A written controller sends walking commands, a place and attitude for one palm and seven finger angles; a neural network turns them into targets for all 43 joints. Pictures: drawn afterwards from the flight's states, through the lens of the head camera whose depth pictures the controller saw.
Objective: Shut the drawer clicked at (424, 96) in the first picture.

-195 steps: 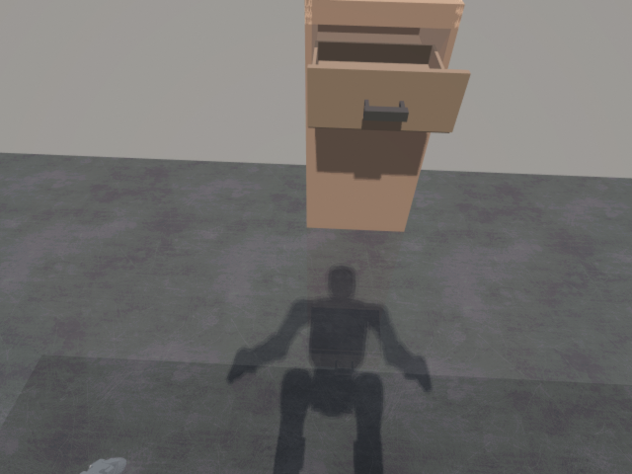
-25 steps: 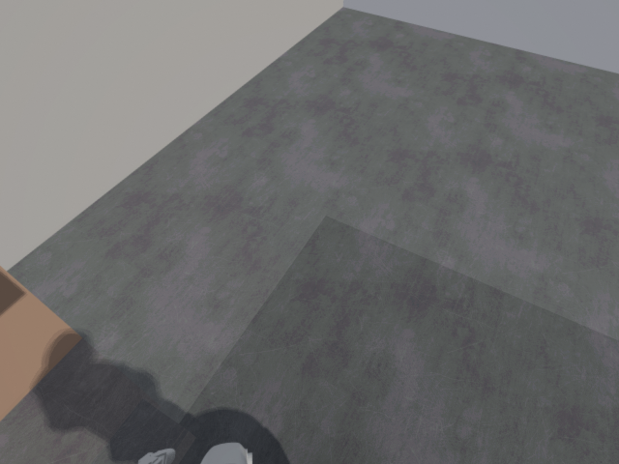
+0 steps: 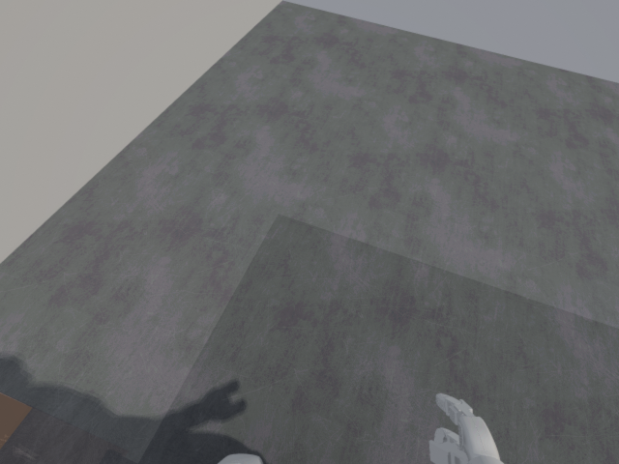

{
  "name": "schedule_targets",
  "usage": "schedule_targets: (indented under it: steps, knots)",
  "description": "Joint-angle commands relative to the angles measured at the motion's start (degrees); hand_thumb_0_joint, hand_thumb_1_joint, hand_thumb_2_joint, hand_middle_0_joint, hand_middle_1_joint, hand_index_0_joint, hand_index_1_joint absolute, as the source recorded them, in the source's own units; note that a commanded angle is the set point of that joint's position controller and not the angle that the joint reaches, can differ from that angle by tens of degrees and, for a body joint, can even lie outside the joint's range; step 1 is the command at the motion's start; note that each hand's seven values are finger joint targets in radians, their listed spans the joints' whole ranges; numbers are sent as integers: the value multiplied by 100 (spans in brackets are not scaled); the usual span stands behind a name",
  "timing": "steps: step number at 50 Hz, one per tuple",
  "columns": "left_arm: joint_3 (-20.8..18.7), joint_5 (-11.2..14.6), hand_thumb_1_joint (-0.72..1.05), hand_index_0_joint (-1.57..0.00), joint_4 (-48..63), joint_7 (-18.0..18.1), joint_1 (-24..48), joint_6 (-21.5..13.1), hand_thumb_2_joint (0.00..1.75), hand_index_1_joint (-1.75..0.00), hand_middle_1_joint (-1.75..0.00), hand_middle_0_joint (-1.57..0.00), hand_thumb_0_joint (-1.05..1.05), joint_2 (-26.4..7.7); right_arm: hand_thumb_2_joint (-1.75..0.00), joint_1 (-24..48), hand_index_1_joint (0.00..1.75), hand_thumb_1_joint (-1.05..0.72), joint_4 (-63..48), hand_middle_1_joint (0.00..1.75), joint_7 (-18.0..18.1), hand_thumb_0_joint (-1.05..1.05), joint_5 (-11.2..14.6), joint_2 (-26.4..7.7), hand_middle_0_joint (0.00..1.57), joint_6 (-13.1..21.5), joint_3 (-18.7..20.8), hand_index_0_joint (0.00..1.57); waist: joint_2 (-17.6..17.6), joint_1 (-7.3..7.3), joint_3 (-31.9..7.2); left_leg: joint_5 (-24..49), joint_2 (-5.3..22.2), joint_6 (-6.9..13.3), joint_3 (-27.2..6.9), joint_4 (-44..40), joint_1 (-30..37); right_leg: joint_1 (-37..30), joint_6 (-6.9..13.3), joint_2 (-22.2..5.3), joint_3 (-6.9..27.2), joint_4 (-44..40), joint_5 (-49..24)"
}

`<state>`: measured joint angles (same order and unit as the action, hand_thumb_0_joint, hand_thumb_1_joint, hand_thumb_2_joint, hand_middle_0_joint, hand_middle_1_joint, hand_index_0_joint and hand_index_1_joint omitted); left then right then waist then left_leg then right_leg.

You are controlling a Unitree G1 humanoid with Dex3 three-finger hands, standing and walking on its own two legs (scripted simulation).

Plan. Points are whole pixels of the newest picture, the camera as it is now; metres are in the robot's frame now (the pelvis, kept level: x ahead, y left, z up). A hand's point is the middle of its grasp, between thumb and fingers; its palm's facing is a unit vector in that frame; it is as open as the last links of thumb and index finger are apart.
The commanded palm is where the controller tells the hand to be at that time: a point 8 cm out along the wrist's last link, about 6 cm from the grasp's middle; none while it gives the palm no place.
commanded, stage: walk to a spot facing it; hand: left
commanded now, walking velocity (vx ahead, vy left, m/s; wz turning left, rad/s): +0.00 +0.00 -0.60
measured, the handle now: out of the picture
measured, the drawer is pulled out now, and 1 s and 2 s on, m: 0.28 0.28 0.28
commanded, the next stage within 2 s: turn to face it in 0.66 s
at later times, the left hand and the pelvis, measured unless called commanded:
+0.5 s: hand (238, 419) +0.18 +0.13 -0.14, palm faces -0.34 -0.90 -0.26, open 7.4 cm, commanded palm none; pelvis +0.00 -0.02 +0.00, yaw -20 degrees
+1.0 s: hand out of the picture +0.13 +0.09 -0.15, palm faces -0.39 -0.90 -0.21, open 7.4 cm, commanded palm none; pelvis +0.00 -0.05 +0.01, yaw -27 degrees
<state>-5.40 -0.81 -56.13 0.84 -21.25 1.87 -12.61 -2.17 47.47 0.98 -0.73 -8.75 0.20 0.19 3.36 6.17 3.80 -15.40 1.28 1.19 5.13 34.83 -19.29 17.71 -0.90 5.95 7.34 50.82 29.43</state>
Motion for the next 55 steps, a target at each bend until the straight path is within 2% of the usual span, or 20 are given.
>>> schedule_targets:
  steps: [1,5,11,17,22,24,25,26,27,28,30,33,38,43,46,49,50,51,53,55]
  knots:
    - [-221,-79,90,-20,426,-25,-96,-38,90,-30,-30,-20,0,-663,-90,-672,30,-90,-275,30,160,0,-30,-1042,20,67,262,20,-1307,-444,-363,3760,2097,402,-1261,-1450,1011,1269,-391,-649,-303,2398,-19]
    - [-187,-70,90,-20,462,-152,-80,115,90,-30,-30,-20,0,-455,-90,-879,30,-90,-161,30,161,0,-11,-955,20,113,287,20,-1399,-407,-512,3281,1618,145,-313,-1517,1122,1289,-464,-762,-564,2432,-794]
    - [-148,-72,90,-20,667,-203,490,204,90,-30,-30,-20,0,-307,-90,-1358,30,-90,55,30,144,0,-26,-959,20,109,381,20,-1296,-588,-401,2237,1813,413,-81,-1737,1356,1585,-519,-935,-713,1968,-1058]
    - [-54,-54,90,-20,903,-240,1228,193,90,-30,-30,-20,0,-222,-90,-1705,30,-90,305,30,90,0,-78,-1150,20,77,500,20,-1389,-804,-373,2093,2112,624,233,-1677,1540,1304,-447,-1110,-1057,524,-662]
    - [8,-38,90,-20,1006,-214,1343,50,90,-30,-30,-20,0,-254,-90,-1725,30,-90,409,30,8,0,-101,-1397,20,48,604,20,-1430,-810,-553,2169,2302,437,547,-1095,1340,308,-178,-935,-1269,-1135,-646]
    - [-46,-54,90,-20,841,-163,732,-83,90,-30,-30,-20,0,-583,-90,-1793,30,-90,393,30,-41,0,-37,-1322,20,15,585,20,-761,-479,-958,1706,2021,-150,1052,297,722,-1138,26,-1028,-1101,-2618,-1999]
    - [-174,-121,90,-20,749,-72,357,-191,90,-30,-30,-20,0,-1378,-90,-1828,30,-90,197,30,-97,0,-2,-852,20,-42,464,20,1246,-309,-1031,-1228,1252,-551,1167,1709,-978,-2118,554,-2460,948,-3228,-3445]
    - [-244,-9,90,-20,692,5,174,-156,90,-30,-30,-20,0,-1765,-90,-1412,30,-90,-43,30,-60,0,-28,-816,20,-107,403,20,1439,-181,-1087,-2299,780,-670,399,2762,-1559,-1825,1111,-3106,1702,-3048,-5143]
    - [-228,12,90,-20,709,43,276,-130,90,-30,-30,-20,0,-1593,-90,-1434,30,-90,-30,30,-12,0,-9,-885,20,-136,444,20,857,-283,-1014,-1987,852,-586,-119,3204,-1587,-1633,1277,-2975,1148,-2963,-4826]
    - [-221,25,90,-20,766,67,555,-147,90,-30,-30,-20,0,-1362,-90,-1333,30,-90,44,30,2,0,-17,-867,20,-153,431,20,904,-395,-842,-1546,862,-595,-290,3304,-1741,-1478,1053,-2531,983,-3051,-4664]
    - [-105,54,90,-20,839,62,1013,-166,90,-30,-30,-20,0,-1006,-90,-1344,30,-90,218,30,7,0,-50,-983,20,-182,491,20,527,-616,-573,-699,859,-705,-398,3453,-1593,-1201,806,-2026,492,-2995,-4770]
    - [-63,60,90,-20,846,20,1050,-228,90,-30,-30,-20,0,-906,-90,-1509,30,-90,349,30,27,0,-59,-908,20,-224,493,20,430,-755,-466,-344,738,-815,-391,3197,-1369,-980,745,-1809,215,-3036,-4944]
    - [-102,36,90,-20,774,1,751,-216,90,-30,-30,-20,0,-884,-90,-1141,30,-90,269,30,60,0,-60,-877,20,-232,487,20,322,-596,-485,-363,546,-834,-512,2855,-1407,-1098,912,-1775,744,-3128,-4199]
    - [11,-41,90,-20,579,74,509,-260,90,-30,-30,-20,0,-578,-90,-1031,30,-90,440,30,51,0,-35,-737,20,-206,387,20,288,-552,-732,-474,350,-619,-590,2214,-1003,-1237,963,-1757,708,-3190,-3715]
    - [106,-85,90,-20,424,112,581,-313,90,-30,-30,-20,0,-542,-90,-1031,30,-90,557,30,22,0,23,-549,20,-130,291,20,250,-566,-595,-696,273,-471,-518,836,-165,-900,1018,-1841,540,-3300,-3345]
    - [115,-13,90,-20,239,128,567,-286,90,-30,-30,-20,0,-568,-90,-1157,30,-90,728,30,32,0,34,-543,20,-103,250,20,362,-603,-380,-51,179,-398,-366,-289,505,-680,805,-1832,275,-3080,-3474]
    - [105,5,90,-20,197,135,623,-264,90,-30,-30,-20,0,-576,-90,-1300,30,-90,792,30,26,0,46,-592,20,-90,255,20,234,-685,-308,460,224,-356,-420,-760,838,-448,646,-1821,168,-2897,-3207]
    - [99,31,90,-20,190,129,520,-226,90,-30,-30,-20,0,-474,-90,-1398,30,-90,817,30,24,0,36,-732,20,-64,263,20,-315,-665,-252,1083,430,-227,-748,-960,1068,-144,424,-1634,-56,-2616,-2724]
    - [128,41,90,-20,231,123,347,-149,90,-30,-30,-20,0,-196,-90,-1344,30,-90,729,30,20,0,-31,-1208,20,-79,343,20,-1691,-537,-107,2098,1590,494,-2109,-1470,652,156,-63,-860,-907,-1640,-1106]
    - [104,-9,90,-20,272,123,702,-105,90,-30,-30,-20,0,-292,-90,-1407,30,-90,776,30,81,0,-66,-1206,20,-80,354,20,-2057,-680,68,2176,1765,977,-2743,-2004,346,524,-143,-739,-850,56,135]
